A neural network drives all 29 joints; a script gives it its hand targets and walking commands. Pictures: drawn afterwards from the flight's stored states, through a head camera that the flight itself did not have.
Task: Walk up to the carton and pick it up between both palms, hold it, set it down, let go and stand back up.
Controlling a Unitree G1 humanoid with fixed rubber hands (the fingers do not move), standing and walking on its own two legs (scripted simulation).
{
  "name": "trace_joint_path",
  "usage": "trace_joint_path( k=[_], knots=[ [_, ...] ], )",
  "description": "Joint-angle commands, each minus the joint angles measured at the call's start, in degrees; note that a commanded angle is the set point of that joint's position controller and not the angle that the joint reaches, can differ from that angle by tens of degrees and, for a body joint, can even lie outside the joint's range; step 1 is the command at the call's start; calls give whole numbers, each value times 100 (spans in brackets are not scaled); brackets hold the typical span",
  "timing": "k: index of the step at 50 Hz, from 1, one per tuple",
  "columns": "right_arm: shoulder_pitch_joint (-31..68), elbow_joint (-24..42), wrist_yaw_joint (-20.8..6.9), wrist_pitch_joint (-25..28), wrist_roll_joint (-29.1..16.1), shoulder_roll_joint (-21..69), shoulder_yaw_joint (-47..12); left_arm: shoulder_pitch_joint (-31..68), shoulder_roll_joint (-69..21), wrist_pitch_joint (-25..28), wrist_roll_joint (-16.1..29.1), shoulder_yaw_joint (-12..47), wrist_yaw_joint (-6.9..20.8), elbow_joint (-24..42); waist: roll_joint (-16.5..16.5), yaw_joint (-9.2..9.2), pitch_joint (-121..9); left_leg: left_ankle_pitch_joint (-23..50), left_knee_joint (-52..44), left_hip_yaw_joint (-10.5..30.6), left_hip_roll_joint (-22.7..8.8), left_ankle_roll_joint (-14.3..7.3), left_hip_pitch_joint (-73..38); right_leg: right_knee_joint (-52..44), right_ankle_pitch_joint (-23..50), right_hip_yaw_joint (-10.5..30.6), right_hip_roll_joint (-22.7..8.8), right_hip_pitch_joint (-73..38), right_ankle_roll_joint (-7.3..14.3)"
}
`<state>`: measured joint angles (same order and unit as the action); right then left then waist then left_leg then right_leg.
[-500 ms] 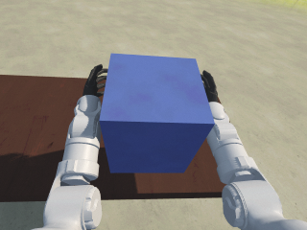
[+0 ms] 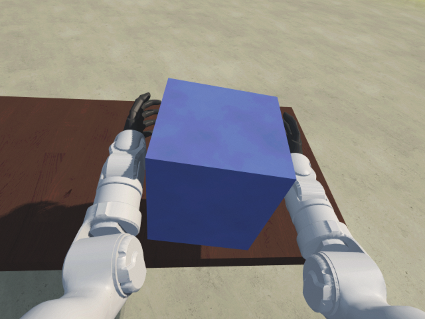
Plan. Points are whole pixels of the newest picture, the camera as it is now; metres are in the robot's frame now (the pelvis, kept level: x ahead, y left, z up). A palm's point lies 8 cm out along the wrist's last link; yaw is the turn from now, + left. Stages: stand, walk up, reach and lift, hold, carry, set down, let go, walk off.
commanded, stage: set down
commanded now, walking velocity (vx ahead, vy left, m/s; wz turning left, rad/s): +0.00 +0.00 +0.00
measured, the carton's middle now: (210, 169) +0.38 +0.00 +0.09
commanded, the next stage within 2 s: none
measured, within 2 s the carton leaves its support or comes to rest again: neither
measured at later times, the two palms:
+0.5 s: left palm (133, 139) +0.46 +0.16 +0.10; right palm (273, 146) +0.44 -0.14 +0.10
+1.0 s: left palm (134, 146) +0.44 +0.16 +0.10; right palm (278, 156) +0.41 -0.14 +0.10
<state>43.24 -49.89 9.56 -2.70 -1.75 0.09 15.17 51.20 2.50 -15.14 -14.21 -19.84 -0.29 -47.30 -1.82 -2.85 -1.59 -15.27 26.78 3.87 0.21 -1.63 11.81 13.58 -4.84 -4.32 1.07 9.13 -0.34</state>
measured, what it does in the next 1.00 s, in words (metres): stands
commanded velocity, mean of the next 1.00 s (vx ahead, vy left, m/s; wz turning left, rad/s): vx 0.00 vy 0.00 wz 0.00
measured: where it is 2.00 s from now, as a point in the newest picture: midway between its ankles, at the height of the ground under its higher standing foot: outside the picture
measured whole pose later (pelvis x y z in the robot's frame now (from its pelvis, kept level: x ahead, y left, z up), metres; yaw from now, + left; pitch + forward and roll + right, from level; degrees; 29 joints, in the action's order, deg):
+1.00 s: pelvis +0.02 +0.00 +0.00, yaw +0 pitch +2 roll -3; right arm 40.3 -48.9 9.6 1.3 3.7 3.1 17.1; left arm 45.2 4.4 -6.0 -11.0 -15.7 -0.9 -49.9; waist -1.7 -2.9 -1.0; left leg -17.0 26.8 3.8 0.2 -1.5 11.8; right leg 13.5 -6.5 -4.3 1.0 9.1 -0.6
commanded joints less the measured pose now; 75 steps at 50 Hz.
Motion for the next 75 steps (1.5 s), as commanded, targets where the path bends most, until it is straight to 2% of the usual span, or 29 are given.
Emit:
trace_joint_path(
  k=[1, 3, 5, 12, 18, 19, 23, 27, 28, 29, 33, 34, 36, 42, 43, 45, 48, 49, 54, 58, 59, 60, 61, 62, 67, 69, 72, 74, 75],
  knots=[
    [5212, 1565, -683, 662, 607, 3483, -1195, 3796, -3769, 757, 412, 1870, 735, 61, 435, -262, -2996, 1669, -881, -539, 182, 445, -509, 207, 1029, 30, 102, -2137, -86],
    [4980, 1557, -651, 665, 682, 3748, -1531, 3613, -3832, 826, 424, 1984, 719, 107, 371, -200, -3255, 2138, -701, -586, 164, 499, -530, 294, 1530, 50, 64, -2288, -53],
    [4643, 1360, -593, 743, 614, 3616, -1515, 3210, -3865, 890, 415, 2061, 697, -64, 558, -365, -3244, 2592, -620, -503, 161, 571, -689, 274, 1954, 14, 104, -2135, -52],
    [3965, 1488, -516, 747, 395, 3629, -1971, 2318, -3990, 873, 353, 2208, 790, 144, 551, -230, -3420, 3687, -418, -417, 133, 670, -777, 402, 2997, 80, 146, -2452, -57],
    [3725, 1612, -499, 857, 415, 3863, -2199, 2780, -4336, 1064, 730, 2922, 617, 941, 865, -491, -4056, 5331, 81, -228, -33, 941, -1298, 496, 3455, 1, 263, -1990, 18],
    [3579, 1520, -505, 841, 319, 3852, -2216, 2427, -4369, 1026, 540, 2798, 608, 832, 979, -387, -3751, 5073, 38, -267, -19, 939, -1308, 477, 3282, 36, 257, -1971, 67],
    [3292, 1315, -449, 770, 398, 3995, -2105, 2737, -4504, 1128, 807, 3109, 610, 1092, 967, -663, -3729, 5174, 6, -124, -49, 943, -1337, 397, 3201, 36, 287, -1931, 91],
    [3609, 1763, -476, 834, 481, 4065, -2293, 2537, -4620, 1150, 735, 3081, 585, 1080, 981, -451, -3957, 5060, -33, -190, -39, 940, -996, 569, 3399, 169, 202, -2063, 68],
    [3427, 1537, -460, 784, 569, 3987, -2176, 2623, -4524, 1148, 741, 3087, 640, 1007, 944, -631, -3803, 4877, -82, -175, -2, 938, -853, 481, 3376, 97, 201, -2107, 136],
    [3493, 1471, -462, 722, 513, 4176, -2255, 2788, -4330, 1197, 714, 2978, 643, 1054, 890, -401, -3727, 4664, -80, -223, 18, 870, -657, 569, 3404, 199, 149, -2178, 108],
    [3703, 1618, -494, 755, 801, 4083, -1952, 3097, -4318, 1261, 823, 2944, 703, 681, 907, -570, -3824, 4140, -257, -267, 59, 837, -165, 628, 3271, 207, 85, -2218, 0],
    [3641, 1556, -514, 829, 865, 4010, -1865, 2945, -4425, 1251, 799, 2983, 680, 675, 799, -782, -3835, 4482, -228, -179, -9, 799, -421, 595, 3191, 118, 92, -2006, -10],
    [3575, 1375, -557, 770, 947, 4128, -1739, 2806, -4330, 1257, 539, 2605, 765, 399, 761, -483, -3604, 4214, -266, -313, 70, 786, -352, 577, 3050, 189, 114, -2050, 76],
    [3353, 1005, -583, 575, 1227, 3999, -1307, 2872, -3861, 1197, 283, 2105, 1034, -24, 574, -479, -2905, 2642, -719, -435, 200, 626, 431, 583, 2927, 265, -37, -2682, -22],
    [3526, 1023, -585, 591, 1326, 4041, -1155, 3169, -3831, 1265, 429, 2172, 1011, 22, 547, -661, -3026, 2624, -672, -391, 169, 629, 473, 616, 2838, 218, -25, -2466, -28],
    [3501, 927, -586, 653, 1340, 4055, -1087, 3344, -3840, 1328, 449, 2192, 999, -92, 650, -697, -3073, 2821, -652, -405, 100, 648, 246, 577, 2547, 110, -2, -2118, -48],
    [3742, 843, -596, 727, 1559, 3971, -836, 3427, -3701, 1366, 281, 1966, 1010, -246, 710, -489, -2746, 2433, -702, -529, 111, 645, 218, 435, 1884, 116, 33, -1970, -16],
    [3599, 739, -614, 671, 1600, 3906, -644, 3427, -3648, 1327, 287, 1879, 1066, -441, 569, -671, -2511, 2196, -771, -547, 93, 628, 246, 398, 1779, 60, 8, -1900, 31],
    [3671, 755, -650, 672, 1855, 3849, -226, 3183, -3389, 1372, -20, 1263, 1153, -832, 502, -453, -2067, 932, -1107, -719, 238, 397, 842, 474, 1157, 116, -108, -2111, -100],
    [3581, 629, -719, 924, 2075, 3727, 33, 3181, -3335, 1367, -248, 901, 1137, -962, 434, -332, -2093, 1220, -1068, -716, 116, 480, 541, 369, 1038, -31, 8, -1916, -60],
    [3459, 401, -719, 912, 2209, 3693, 215, 3288, -3168, 1380, -272, 882, 1166, -971, 472, -527, -1845, 1104, -1046, -714, 132, 434, 509, 332, 946, -51, -77, -1877, -98],
    [3506, 629, -726, 963, 2187, 3712, 133, 2978, -3269, 1341, -406, 769, 1177, -1115, 347, -363, -1756, 1146, -1084, -734, 126, 445, 440, 320, 837, -76, 13, -1891, -113],
    [3480, 495, -721, 985, 2183, 3701, 302, 3097, -3344, 1365, -328, 835, 1171, -1044, 480, -504, -1940, 1194, -1022, -693, 132, 481, 346, 334, 917, -144, 40, -1742, -88],
    [3504, 665, -760, 1032, 2234, 3671, 158, 2926, -3184, 1378, -463, 676, 1177, -1126, 468, -267, -1900, 1285, -1038, -742, 122, 451, 397, 350, 915, -96, 6, -1730, -95],
    [3242, 569, -724, 1416, 2360, 3757, 272, 3118, -3408, 1641, -303, 1028, 1094, -753, 646, -525, -2562, 2361, -758, -591, 63, 629, 53, 358, 1613, -216, 103, -1690, -95],
    [3342, 367, -813, 1592, 2241, 3800, 13, 2895, -3513, 1854, -419, 1134, 963, -854, 845, -281, -2821, 3158, -541, -609, -25, 736, -139, 458, 1754, -190, 132, -1433, 9],
    [3042, 173, -785, 1817, 2351, 3861, -122, 2710, -3318, 2011, -454, 1169, 918, -793, 744, -314, -3201, 3501, -368, -667, 4, 744, -200, 527, 2234, -155, 89, -1492, 9],
    [2941, 61, -787, 1983, 2329, 3778, -124, 2350, -3377, 2010, -735, 904, 887, -1084, 904, -145, -2880, 3732, -386, -624, -31, 757, -146, 514, 2199, -168, 134, -1421, -17],
    [2843, 1, -748, 1992, 2260, 3848, -113, 2465, -3465, 2010, -582, 1158, 888, -896, 899, -304, -2935, 3980, -368, -646, -42, 774, -115, 528, 2459, -245, 124, -1434, 66]
  ],
)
